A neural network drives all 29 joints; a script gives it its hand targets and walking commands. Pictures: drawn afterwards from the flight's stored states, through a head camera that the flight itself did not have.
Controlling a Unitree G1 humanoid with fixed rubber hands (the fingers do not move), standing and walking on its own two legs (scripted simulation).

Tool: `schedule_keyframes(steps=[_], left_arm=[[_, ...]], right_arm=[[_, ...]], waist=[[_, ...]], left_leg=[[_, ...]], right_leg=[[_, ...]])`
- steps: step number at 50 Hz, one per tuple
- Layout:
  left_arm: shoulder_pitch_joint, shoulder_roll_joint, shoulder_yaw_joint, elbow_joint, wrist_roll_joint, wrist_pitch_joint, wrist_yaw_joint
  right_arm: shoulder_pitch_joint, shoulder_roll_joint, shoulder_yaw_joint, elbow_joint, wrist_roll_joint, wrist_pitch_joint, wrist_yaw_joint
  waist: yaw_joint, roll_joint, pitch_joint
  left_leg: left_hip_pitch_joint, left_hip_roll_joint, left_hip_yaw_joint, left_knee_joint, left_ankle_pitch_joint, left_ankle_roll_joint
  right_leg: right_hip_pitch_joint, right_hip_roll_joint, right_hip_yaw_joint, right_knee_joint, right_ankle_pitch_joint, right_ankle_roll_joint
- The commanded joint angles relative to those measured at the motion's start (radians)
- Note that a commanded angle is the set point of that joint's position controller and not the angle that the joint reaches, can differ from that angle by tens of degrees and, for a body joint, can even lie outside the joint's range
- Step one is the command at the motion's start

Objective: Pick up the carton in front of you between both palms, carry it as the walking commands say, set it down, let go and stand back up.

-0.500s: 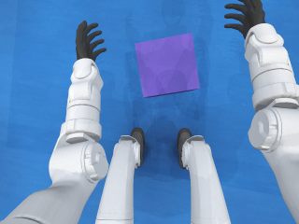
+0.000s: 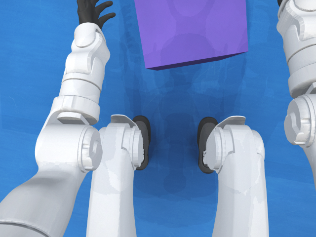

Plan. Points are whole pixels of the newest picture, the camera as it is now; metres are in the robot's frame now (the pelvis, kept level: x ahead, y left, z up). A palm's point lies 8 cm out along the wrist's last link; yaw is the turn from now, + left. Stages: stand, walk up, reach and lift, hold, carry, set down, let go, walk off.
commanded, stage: reach and lift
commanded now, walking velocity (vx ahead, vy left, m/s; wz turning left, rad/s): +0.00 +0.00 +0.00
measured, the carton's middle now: (186, 23) +0.53 -0.05 -0.29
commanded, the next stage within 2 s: none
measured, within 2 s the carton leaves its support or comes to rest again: leaves its support in 1.02 s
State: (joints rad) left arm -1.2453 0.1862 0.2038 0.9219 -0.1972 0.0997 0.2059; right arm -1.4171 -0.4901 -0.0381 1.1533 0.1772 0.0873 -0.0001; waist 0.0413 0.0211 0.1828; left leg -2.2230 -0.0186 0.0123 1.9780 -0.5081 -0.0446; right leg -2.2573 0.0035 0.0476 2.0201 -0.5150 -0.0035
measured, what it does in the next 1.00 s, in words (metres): lowers itself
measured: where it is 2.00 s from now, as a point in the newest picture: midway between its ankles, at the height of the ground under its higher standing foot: (172, 153)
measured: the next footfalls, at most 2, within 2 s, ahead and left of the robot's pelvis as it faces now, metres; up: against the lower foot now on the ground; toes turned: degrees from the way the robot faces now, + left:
none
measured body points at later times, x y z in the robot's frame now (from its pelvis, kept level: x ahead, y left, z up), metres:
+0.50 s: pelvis +0.01 +0.00 -0.04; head +0.37 -0.04 +0.21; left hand +0.54 +0.14 -0.22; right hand +0.56 -0.21 -0.23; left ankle +0.13 +0.13 -0.38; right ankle +0.11 -0.12 -0.38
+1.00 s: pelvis +0.00 +0.00 -0.05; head +0.36 -0.05 +0.21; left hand +0.55 +0.11 -0.21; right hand +0.56 -0.19 -0.22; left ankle +0.13 +0.13 -0.38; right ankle +0.11 -0.12 -0.38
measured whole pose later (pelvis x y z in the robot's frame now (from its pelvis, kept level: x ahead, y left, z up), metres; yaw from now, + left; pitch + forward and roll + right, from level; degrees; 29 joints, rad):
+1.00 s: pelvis +0.00 +0.00 -0.05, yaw +0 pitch +37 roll +3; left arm -1.44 0.16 0.33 1.08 -0.09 0.12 0.18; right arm -1.52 -0.37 -0.03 1.20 0.09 0.13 -0.05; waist 0.00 0.06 0.30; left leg -2.29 -0.05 -0.01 2.16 -0.52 -0.06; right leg -2.32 -0.01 0.03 2.21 -0.54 -0.02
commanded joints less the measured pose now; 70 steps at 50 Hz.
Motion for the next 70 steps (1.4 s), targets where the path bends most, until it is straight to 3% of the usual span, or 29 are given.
schedule_keyframes(steps=[1,6,10,12,15,18,21,24,28,31,34,36,39,43,47,51,55,58,59,61,63,67,70], left_arm=[[-0.306,0.119,0.019,0.015,0.016,-0.034,-0.008],[-0.398,0.152,-0.013,0.028,-0.013,-0.065,-0.006],[-0.351,0.073,-0.112,0.104,-0.121,-0.069,-0.020],[-0.327,0.081,-0.118,0.112,-0.137,-0.075,-0.027],[-0.304,0.130,-0.084,0.042,-0.106,-0.102,-0.011],[-0.235,0.091,-0.098,0.074,-0.110,-0.109,-0.007],[-0.202,0.085,-0.080,0.134,-0.088,-0.105,-0.015],[-0.248,0.104,-0.036,0.116,-0.040,-0.116,-0.019],[-0.295,0.064,-0.047,0.111,-0.027,-0.120,-0.016],[-0.344,-0.025,-0.092,0.117,-0.041,-0.118,-0.022],[-0.414,-0.174,-0.103,0.116,-0.029,-0.113,-0.040],[-0.484,-0.341,-0.102,0.116,0.012,-0.103,-0.073],[-0.627,-0.661,-0.118,0.097,0.088,-0.062,-0.170],[-0.672,-0.838,-0.103,0.027,0.108,-0.013,-0.256],[-0.698,-0.936,-0.139,-0.064,0.063,0.011,-0.286],[-0.700,-1.067,-0.227,-0.183,0.012,0.050,-0.283],[-0.633,-1.174,-0.279,-0.288,0.018,0.119,-0.292],[-0.596,-1.199,-0.305,-0.327,0.052,0.164,-0.323],[-0.603,-1.184,-0.305,-0.318,0.066,0.172,-0.328],[-0.584,-1.186,-0.297,-0.300,0.110,0.190,-0.331],[-0.565,-1.197,-0.285,-0.290,0.138,0.198,-0.327],[-0.538,-1.182,-0.185,-0.218,0.228,0.208,-0.319],[-0.508,-1.185,-0.126,-0.181,0.281,0.212,-0.325]], right_arm=[[-0.350,-0.138,0.002,0.022,0.010,-0.031,0.001],[-0.430,-0.166,0.040,0.026,0.046,-0.061,-0.014],[-0.452,-0.154,0.115,-0.034,0.076,-0.081,-0.038],[-0.418,-0.138,0.107,-0.034,0.067,-0.082,-0.047],[-0.360,-0.121,0.062,-0.068,0.049,-0.086,-0.058],[-0.322,-0.096,0.065,-0.109,0.055,-0.091,-0.062],[-0.265,-0.047,0.065,-0.056,0.038,-0.082,-0.053],[-0.257,-0.006,0.048,-0.001,0.018,-0.075,-0.037],[-0.307,0.014,0.070,-0.002,0.039,-0.083,-0.033],[-0.356,0.064,0.112,0.007,0.055,-0.091,-0.032],[-0.420,0.193,0.125,0.021,0.027,-0.088,-0.015],[-0.484,0.409,0.159,0.018,0.011,-0.075,0.027],[-0.576,0.766,0.180,-0.004,-0.031,-0.037,0.132],[-0.528,0.976,0.156,-0.053,-0.060,0.007,0.203],[-0.527,1.091,0.175,-0.177,-0.045,0.030,0.215],[-0.610,1.179,0.267,-0.442,0.019,0.057,0.202],[-0.608,1.265,0.321,-0.688,0.025,0.116,0.179],[-0.548,1.340,0.332,-0.714,-0.022,0.165,0.168],[-0.514,1.364,0.313,-0.672,-0.038,0.179,0.168],[-0.416,1.378,0.266,-0.544,-0.084,0.207,0.178],[-0.397,1.401,0.229,-0.508,-0.104,0.216,0.191],[-0.378,1.429,0.131,-0.395,-0.153,0.225,0.207],[-0.356,1.436,0.060,-0.342,-0.209,0.228,0.221]], waist=[[0.001,-0.100,-0.980],[0.003,-0.079,-1.044],[-0.045,-0.130,-1.160],[-0.065,-0.156,-1.151],[-0.051,-0.136,-1.184],[-0.045,-0.134,-1.192],[-0.037,-0.140,-1.052],[-0.020,-0.123,-0.910],[-0.011,-0.088,-0.893],[-0.022,-0.072,-0.901],[-0.051,-0.073,-0.902],[-0.032,-0.075,-0.910],[-0.014,-0.088,-0.872],[-0.038,-0.099,-0.887],[-0.052,-0.115,-1.071],[-0.033,-0.105,-1.441],[-0.044,-0.175,-1.697],[-0.070,-0.204,-1.626],[-0.078,-0.191,-1.570],[-0.065,-0.140,-1.405],[-0.044,-0.107,-1.369],[-0.007,-0.099,-1.213],[-0.005,-0.098,-1.173]], left_leg=[[0.499,-0.016,0.045,-0.071,0.109,-0.015],[0.547,-0.013,0.043,-0.001,0.188,-0.017],[0.561,-0.023,0.050,0.046,0.270,-0.017],[0.523,-0.031,0.050,0.057,0.263,-0.013],[0.503,-0.042,0.066,0.072,0.304,-0.016],[0.500,-0.048,0.067,0.068,0.345,-0.016],[0.410,-0.053,0.058,0.050,0.286,-0.013],[0.353,-0.052,0.049,0.036,0.215,-0.010],[0.412,-0.050,0.048,0.022,0.213,-0.009],[0.463,-0.059,0.040,0.015,0.204,-0.007],[0.497,-0.078,0.033,0.018,0.189,-0.006],[0.517,-0.095,0.038,0.021,0.186,-0.002],[0.471,-0.120,0.055,0.037,0.173,0.006],[0.427,-0.136,0.073,0.059,0.172,0.019],[0.459,-0.137,0.080,0.084,0.261,0.023],[0.553,-0.146,0.102,0.090,0.388,0.011],[0.526,-0.156,0.114,0.048,0.396,0.010],[0.415,-0.155,0.109,-0.009,0.290,0.017],[0.426,-0.153,0.101,-0.029,0.226,0.024],[0.417,-0.154,0.098,-0.087,0.146,0.023],[0.455,-0.157,0.094,-0.131,0.127,0.018],[0.452,-0.161,0.088,-0.208,0.032,0.031],[0.484,-0.161,0.082,-0.275,0.001,0.037]], right_leg=[[0.544,-0.018,-0.004,-0.141,0.083,0.007],[0.596,-0.024,0.002,-0.064,0.164,0.003],[0.738,-0.032,-0.008,-0.019,0.295,0.003],[0.761,-0.031,-0.011,-0.006,0.321,0.007],[0.780,-0.017,-0.003,0.003,0.378,0.013],[0.798,-0.009,-0.003,0.002,0.427,0.014],[0.714,-0.009,-0.004,-0.007,0.359,0.018],[0.574,-0.007,0.005,-0.025,0.250,0.015],[0.516,-0.002,0.004,-0.045,0.205,0.009],[0.511,0.001,-0.007,-0.048,0.172,0.003],[0.512,0.013,-0.020,-0.053,0.153,-0.001],[0.498,0.029,-0.024,-0.051,0.145,-0.002],[0.475,0.051,-0.025,-0.040,0.148,-0.004],[0.493,0.071,-0.047,-0.030,0.188,-0.007],[0.588,0.080,-0.063,-0.008,0.306,-0.011],[0.817,0.094,-0.078,0.006,0.472,0.002],[1.074,0.107,-0.099,-0.029,0.571,0.023],[1.082,0.117,-0.104,-0.095,0.486,0.034],[0.992,0.121,-0.106,-0.124,0.367,0.031],[0.881,0.128,-0.101,-0.178,0.253,0.021],[0.816,0.131,-0.103,-0.208,0.209,0.018],[0.710,0.140,-0.105,-0.281,0.077,0.011],[0.711,0.144,-0.103,-0.341,0.036,0.009]])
